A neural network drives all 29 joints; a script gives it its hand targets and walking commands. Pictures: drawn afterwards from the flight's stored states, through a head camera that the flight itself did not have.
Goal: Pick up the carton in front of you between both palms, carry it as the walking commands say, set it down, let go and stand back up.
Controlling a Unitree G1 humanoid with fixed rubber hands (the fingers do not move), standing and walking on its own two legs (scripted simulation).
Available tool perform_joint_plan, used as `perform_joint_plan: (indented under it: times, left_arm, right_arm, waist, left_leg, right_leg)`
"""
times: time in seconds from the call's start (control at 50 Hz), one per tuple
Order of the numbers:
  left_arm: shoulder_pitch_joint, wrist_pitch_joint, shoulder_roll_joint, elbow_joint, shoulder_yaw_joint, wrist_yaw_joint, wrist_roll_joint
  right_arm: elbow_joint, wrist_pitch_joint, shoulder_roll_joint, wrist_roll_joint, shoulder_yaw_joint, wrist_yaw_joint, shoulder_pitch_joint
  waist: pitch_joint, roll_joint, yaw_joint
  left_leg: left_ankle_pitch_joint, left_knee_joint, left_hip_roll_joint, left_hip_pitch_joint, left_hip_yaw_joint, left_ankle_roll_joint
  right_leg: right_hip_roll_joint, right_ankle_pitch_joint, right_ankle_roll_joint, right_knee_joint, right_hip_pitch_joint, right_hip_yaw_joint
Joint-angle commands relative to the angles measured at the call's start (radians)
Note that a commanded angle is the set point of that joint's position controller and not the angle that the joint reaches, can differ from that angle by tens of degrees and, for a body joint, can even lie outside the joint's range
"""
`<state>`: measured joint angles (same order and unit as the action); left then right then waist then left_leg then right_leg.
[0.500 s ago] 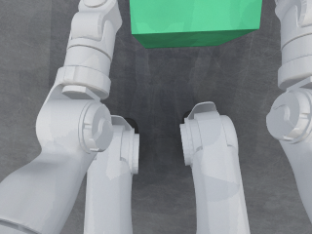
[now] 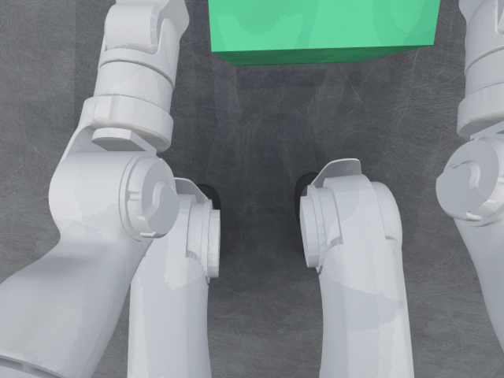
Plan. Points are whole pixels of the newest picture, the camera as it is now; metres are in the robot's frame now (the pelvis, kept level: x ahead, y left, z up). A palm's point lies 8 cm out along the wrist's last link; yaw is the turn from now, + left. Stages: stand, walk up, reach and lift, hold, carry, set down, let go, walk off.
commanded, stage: set down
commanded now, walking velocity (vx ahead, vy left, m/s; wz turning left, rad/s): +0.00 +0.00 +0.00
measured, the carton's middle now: out of the picture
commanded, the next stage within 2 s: let go in 1.32 s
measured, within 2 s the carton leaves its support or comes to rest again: neither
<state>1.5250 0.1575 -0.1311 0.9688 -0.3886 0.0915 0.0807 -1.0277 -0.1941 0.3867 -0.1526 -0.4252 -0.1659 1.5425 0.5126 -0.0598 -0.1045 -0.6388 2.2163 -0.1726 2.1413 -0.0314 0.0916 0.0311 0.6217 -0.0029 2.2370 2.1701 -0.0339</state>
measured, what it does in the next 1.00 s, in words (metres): rises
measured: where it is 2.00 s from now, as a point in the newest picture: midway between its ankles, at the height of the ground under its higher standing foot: (258, 242)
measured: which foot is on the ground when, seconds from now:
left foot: down 0.00-1.00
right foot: down 0.00-1.00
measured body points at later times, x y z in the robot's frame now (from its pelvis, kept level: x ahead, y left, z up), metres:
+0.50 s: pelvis -0.01 +0.00 +0.02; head +0.36 -0.07 +0.27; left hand +0.59 +0.06 -0.12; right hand +0.55 -0.31 -0.11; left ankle +0.11 +0.12 -0.34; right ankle +0.10 -0.11 -0.34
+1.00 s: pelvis +0.01 -0.01 +0.15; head +0.36 -0.07 +0.43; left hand +0.59 +0.07 +0.04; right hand +0.55 -0.32 +0.04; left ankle +0.11 +0.12 -0.34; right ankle +0.10 -0.11 -0.34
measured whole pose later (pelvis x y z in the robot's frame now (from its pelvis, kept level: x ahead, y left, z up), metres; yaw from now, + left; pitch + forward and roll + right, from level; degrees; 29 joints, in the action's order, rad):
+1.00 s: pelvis +0.01 -0.01 +0.15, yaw -1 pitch +45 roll +4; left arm 1.32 0.27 -0.18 0.78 -0.27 0.19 -0.04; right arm -0.95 -0.23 0.48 0.04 -0.27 -0.08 1.38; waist 0.10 -0.04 -0.06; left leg -0.51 1.64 -0.09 1.92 -0.03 0.06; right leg 0.05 0.47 0.02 1.66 1.97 -0.04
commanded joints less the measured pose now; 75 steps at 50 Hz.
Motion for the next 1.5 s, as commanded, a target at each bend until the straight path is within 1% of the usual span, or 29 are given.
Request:
perform_joint_plan:
  times: [0.0, 0.02, 0.04, 0.06, 0.1, 0.14, 0.2, 0.24, 0.28, 0.34, 0.4, 0.44, 0.52, 0.6, 0.64, 0.7, 0.8, 0.88, 0.96, 1.04, 1.12, 1.24, 1.28, 1.34, 1.38, 1.44, 1.48]
  left_arm:
    - [0.21, 0.012, 0.197, 0.04, 0.13, -0.054, -0.005]
    - [0.154, -0.005, 0.027, 0.032, 0.099, -0.005, -0.001]
    - [0.131, -0.031, -0.133, -0.003, 0.082, 0.047, -0.013]
    - [0.168, -0.046, -0.173, -0.012, 0.109, 0.072, -0.05]
    - [0.23, -0.069, -0.202, -0.019, 0.165, 0.095, -0.137]
    - [0.257, -0.078, -0.208, -0.041, 0.224, 0.096, -0.206]
    - [0.282, -0.07, -0.198, -0.076, 0.294, 0.088, -0.277]
    - [0.283, -0.055, -0.199, -0.084, 0.313, 0.088, -0.303]
    - [0.277, -0.039, -0.207, -0.096, 0.312, 0.093, -0.311]
    - [0.266, -0.014, -0.215, -0.135, 0.286, 0.108, -0.296]
    - [0.256, 0.013, -0.215, -0.2, 0.248, 0.127, -0.265]
    - [0.245, 0.038, -0.217, -0.223, 0.212, 0.136, -0.234]
    - [0.185, 0.066, -0.195, -0.171, 0.127, 0.13, -0.16]
    - [0.144, 0.055, -0.171, -0.13, 0.084, 0.111, -0.11]
    - [0.132, 0.05, -0.166, -0.127, 0.077, 0.105, -0.1]
    - [0.121, 0.048, -0.16, -0.146, 0.079, 0.099, -0.098]
    - [0.113, 0.065, -0.153, -0.227, 0.107, 0.098, -0.116]
    - [0.093, 0.087, -0.149, -0.294, 0.122, 0.1, -0.125]
    - [0.052, 0.103, -0.141, -0.327, 0.12, 0.098, -0.118]
    - [0.001, 0.103, -0.127, -0.33, 0.106, 0.09, -0.102]
    - [-0.047, 0.092, -0.112, -0.325, 0.09, 0.077, -0.081]
    - [-0.093, 0.072, -0.094, -0.33, 0.078, 0.062, -0.058]
    - [-0.106, 0.066, -0.084, -0.313, 0.072, 0.057, -0.05]
    - [-0.151, 0.06, -0.071, -0.305, 0.061, 0.049, -0.024]
    - [-0.211, 0.059, -0.064, -0.313, 0.058, 0.044, 0.001]
    - [-0.337, 0.058, -0.056, -0.352, 0.072, 0.036, 0.037]
    - [-0.43, 0.052, -0.048, -0.395, 0.095, 0.03, 0.048]
  right_arm:
    - [-0.107, 0.005, -0.206, 0.002, 0.104, -0.061, 0.156]
    - [-0.108, 0.03, -0.023, 0.008, 0.069, -0.008, 0.122]
    - [-0.072, 0.068, 0.161, 0.025, 0.047, 0.051, 0.115]
    - [-0.044, 0.095, 0.209, 0.064, 0.065, 0.091, 0.169]
    - [-0.033, 0.138, 0.274, 0.158, 0.121, 0.137, 0.248]
    - [-0.026, 0.161, 0.304, 0.233, 0.176, 0.157, 0.281]
    - [-0.03, 0.162, 0.314, 0.312, 0.24, 0.153, 0.298]
    - [-0.037, 0.15, 0.32, 0.34, 0.265, 0.143, 0.295]
    - [-0.038, 0.133, 0.328, 0.349, 0.272, 0.133, 0.289]
    - [-0.011, 0.105, 0.34, 0.331, 0.259, 0.124, 0.287]
    - [0.061, 0.071, 0.339, 0.306, 0.24, 0.126, 0.292]
    - [0.091, 0.041, 0.324, 0.29, 0.233, 0.129, 0.288]
    - [0.063, 0.009, 0.266, 0.252, 0.226, 0.124, 0.256]
    - [0.047, 0.017, 0.224, 0.22, 0.207, 0.116, 0.223]
    - [0.047, 0.019, 0.217, 0.208, 0.195, 0.114, 0.205]
    - [0.064, 0.018, 0.22, 0.196, 0.178, 0.111, 0.183]
    - [0.13, 0.004, 0.245, 0.192, 0.157, 0.106, 0.162]
    - [0.183, -0.013, 0.26, 0.194, 0.145, 0.097, 0.141]
    - [0.209, -0.026, 0.257, 0.192, 0.137, 0.084, 0.107]
    - [0.206, -0.027, 0.237, 0.181, 0.127, 0.071, 0.066]
    - [0.194, -0.016, 0.214, 0.162, 0.113, 0.061, 0.027]
    - [0.188, 0.011, 0.197, 0.13, 0.084, 0.055, -0.011]
    - [0.17, 0.019, 0.184, 0.118, 0.074, 0.051, -0.024]
    - [0.158, 0.028, 0.168, 0.086, 0.059, 0.046, -0.069]
    - [0.17, 0.031, 0.16, 0.06, 0.053, 0.044, -0.124]
    - [0.218, 0.034, 0.141, 0.023, 0.056, 0.045, -0.244]
    - [0.27, 0.039, 0.121, 0.016, 0.071, 0.048, -0.333]
  waist:
    - [-0.853, -0.025, -0.048]
    - [-0.888, -0.018, -0.048]
    - [-0.937, -0.009, -0.049]
    - [-1.002, -0.001, -0.045]
    - [-1.118, 0.007, -0.045]
    - [-1.194, 0.017, -0.056]
    - [-1.3, 0.027, -0.064]
    - [-1.346, 0.036, -0.061]
    - [-1.381, 0.043, -0.056]
    - [-1.461, 0.059, -0.045]
    - [-1.561, 0.087, -0.033]
    - [-1.578, 0.104, -0.023]
    - [-1.442, 0.127, 0.011]
    - [-1.383, 0.138, 0.027]
    - [-1.393, 0.138, 0.027]
    - [-1.436, 0.129, 0.019]
    - [-1.566, 0.102, 0.0]
    - [-1.65, 0.09, -0.005]
    - [-1.669, 0.093, 0.0]
    - [-1.64, 0.104, 0.01]
    - [-1.599, 0.108, 0.019]
    - [-1.567, 0.104, 0.024]
    - [-1.525, 0.103, 0.027]
    - [-1.506, 0.101, 0.029]
    - [-1.529, 0.101, 0.03]
    - [-1.567, 0.105, 0.03]
    - [-1.577, 0.105, 0.032]
  left_leg:
    - [0.186, -0.142, 0.016, -0.395, 0.118, -0.03]
    - [0.204, -0.143, 0.025, -0.424, 0.122, -0.023]
    - [0.239, -0.138, 0.031, -0.438, 0.12, -0.016]
    - [0.301, -0.126, 0.033, -0.448, 0.114, -0.013]
    - [0.392, -0.102, 0.042, -0.45, 0.101, -0.012]
    - [0.439, -0.086, 0.05, -0.445, 0.094, -0.014]
    - [0.448, -0.081, 0.06, -0.48, 0.101, -0.017]
    - [0.415, -0.091, 0.063, -0.493, 0.112, -0.018]
    - [0.375, -0.106, 0.063, -0.5, 0.123, -0.019]
    - [0.329, -0.138, 0.055, -0.516, 0.138, -0.025]
    - [0.296, -0.188, 0.038, -0.537, 0.156, -0.033]
    - [0.269, -0.234, 0.03, -0.533, 0.165, -0.041]
    - [0.203, -0.319, 0.031, -0.436, 0.166, -0.05]
    - [0.204, -0.387, 0.037, -0.37, 0.156, -0.05]
    - [0.213, -0.423, 0.038, -0.372, 0.153, -0.048]
    - [0.232, -0.477, 0.038, -0.41, 0.15, -0.043]
    - [0.282, -0.563, 0.036, -0.531, 0.148, -0.033]
    - [0.327, -0.634, 0.033, -0.625, 0.147, -0.027]
    - [0.359, -0.713, 0.032, -0.673, 0.142, -0.024]
    - [0.379, -0.799, 0.034, -0.695, 0.135, -0.023]
    - [0.403, -0.889, 0.038, -0.731, 0.127, -0.02]
    - [0.459, -1.022, 0.048, -0.832, 0.11, -0.016]
    - [0.46, -1.063, 0.054, -0.851, 0.104, -0.015]
    - [0.473, -1.123, 0.059, -0.903, 0.098, -0.013]
    - [0.497, -1.162, 0.061, -0.953, 0.096, -0.013]
    - [0.533, -1.22, 0.065, -1.015, 0.093, -0.018]
    - [0.551, -1.256, 0.069, -1.049, 0.089, -0.022]
  right_leg:
    - [0.012, -0.271, 0.003, -0.211, -0.402, 0.044]
    - [0.005, -0.293, -0.008, -0.211, -0.428, 0.049]
    - [0.004, -0.332, -0.014, -0.211, -0.458, 0.052]
    - [0.002, -0.398, -0.016, -0.202, -0.504, 0.043]
    - [-0.006, -0.512, -0.014, -0.177, -0.567, 0.024]
    - [-0.016, -0.582, -0.006, -0.16, -0.605, 0.009]
    - [-0.029, -0.603, 0.002, -0.161, -0.643, 0.008]
    - [-0.035, -0.581, 0.005, -0.17, -0.674, 0.014]
    - [-0.036, -0.551, 0.005, -0.182, -0.705, 0.022]
    - [-0.029, -0.524, 0.006, -0.212, -0.774, 0.034]
    - [-0.014, -0.516, 0.003, -0.256, -0.855, 0.052]
    - [-0.005, -0.495, 0.0, -0.3, -0.878, 0.06]
    - [0.0, -0.421, -0.012, -0.391, -0.81, 0.051]
    - [0.004, -0.437, -0.021, -0.456, -0.795, 0.04]
    - [0.007, -0.455, -0.023, -0.487, -0.808, 0.042]
    - [0.012, -0.478, -0.024, -0.536, -0.839, 0.05]
    - [0.021, -0.534, -0.021, -0.617, -0.926, 0.066]
    - [0.027, -0.589, -0.019, -0.683, -1.008, 0.073]
    - [0.03, -0.639, -0.019, -0.752, -1.079, 0.071]
    - [0.031, -0.674, -0.023, -0.826, -1.137, 0.062]
    - [0.03, -0.7, -0.026, -0.909, -1.187, 0.053]
    - [0.026, -0.751, -0.025, -1.034, -1.275, 0.043]
    - [0.023, -0.744, -0.024, -1.074, -1.282, 0.04]
    - [0.021, -0.745, -0.021, -1.133, -1.323, 0.039]
    - [0.022, -0.774, -0.018, -1.169, -1.381, 0.039]
    - [0.02, -0.839, -0.014, -1.217, -1.497, 0.035]
    - [0.017, -0.877, -0.011, -1.25, -1.571, 0.028]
